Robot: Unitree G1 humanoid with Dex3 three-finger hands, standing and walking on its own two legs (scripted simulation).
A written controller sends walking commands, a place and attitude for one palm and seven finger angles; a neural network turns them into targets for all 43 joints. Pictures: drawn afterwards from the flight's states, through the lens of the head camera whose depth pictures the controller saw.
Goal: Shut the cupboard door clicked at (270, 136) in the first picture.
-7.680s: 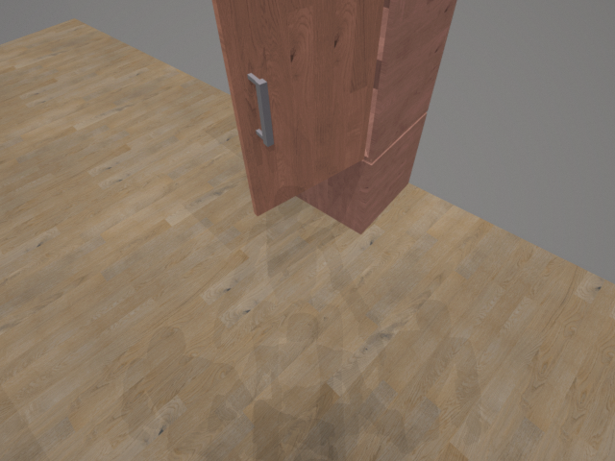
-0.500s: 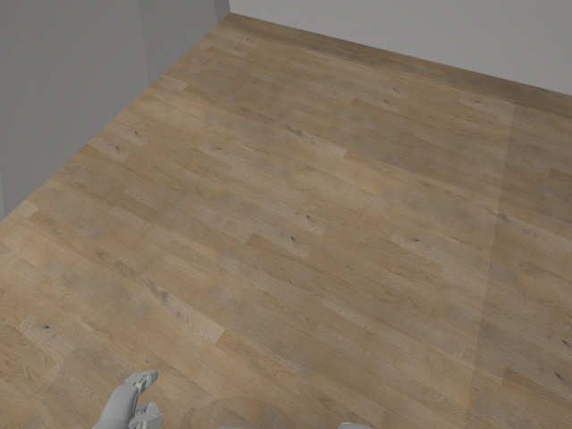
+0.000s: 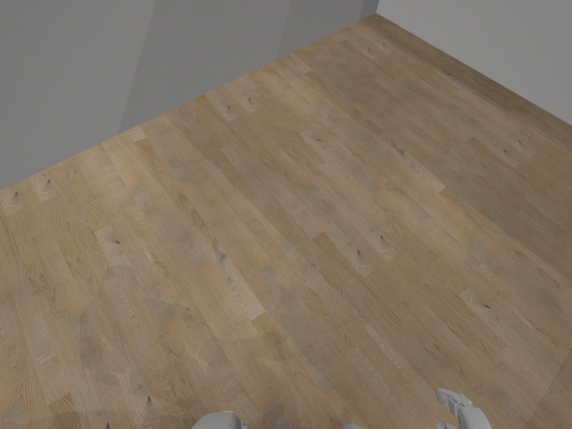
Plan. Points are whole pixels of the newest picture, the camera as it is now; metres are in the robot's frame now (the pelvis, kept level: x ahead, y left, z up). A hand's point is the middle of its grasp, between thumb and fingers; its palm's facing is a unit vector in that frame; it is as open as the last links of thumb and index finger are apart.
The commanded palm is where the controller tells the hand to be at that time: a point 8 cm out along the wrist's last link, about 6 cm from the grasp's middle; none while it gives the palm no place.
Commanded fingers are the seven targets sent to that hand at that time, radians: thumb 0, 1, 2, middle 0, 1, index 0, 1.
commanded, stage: walk to a spot facing it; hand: left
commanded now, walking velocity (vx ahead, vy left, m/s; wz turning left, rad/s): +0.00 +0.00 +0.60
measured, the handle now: out of the picture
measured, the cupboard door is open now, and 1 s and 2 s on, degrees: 76 76 76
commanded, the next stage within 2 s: none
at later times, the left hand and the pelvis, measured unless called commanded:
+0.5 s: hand (168, 425) +0.12 +0.17 -0.13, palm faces +0.19 -0.93 -0.30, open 7.4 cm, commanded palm none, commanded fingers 0.00 0.90 0.90 -0.20 -0.30 -0.20 -0.30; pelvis +0.04 -0.05 +0.01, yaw +15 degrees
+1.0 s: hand out of the picture -0.07 +0.14 -0.17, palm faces +0.58 -0.77 -0.25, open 7.4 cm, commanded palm none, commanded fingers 0.00 0.90 0.90 -0.20 -0.30 -0.20 -0.30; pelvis +0.04 -0.05 +0.00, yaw +35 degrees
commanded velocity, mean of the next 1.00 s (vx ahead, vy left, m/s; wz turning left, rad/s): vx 0.00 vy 0.00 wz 0.60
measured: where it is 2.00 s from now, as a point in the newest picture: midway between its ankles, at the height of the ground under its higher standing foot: (256, 404)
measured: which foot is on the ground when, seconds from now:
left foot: down 0.00-0.46, up 0.48-0.98, down 1.00-1.00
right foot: up 0.00-0.42, down 0.44-1.00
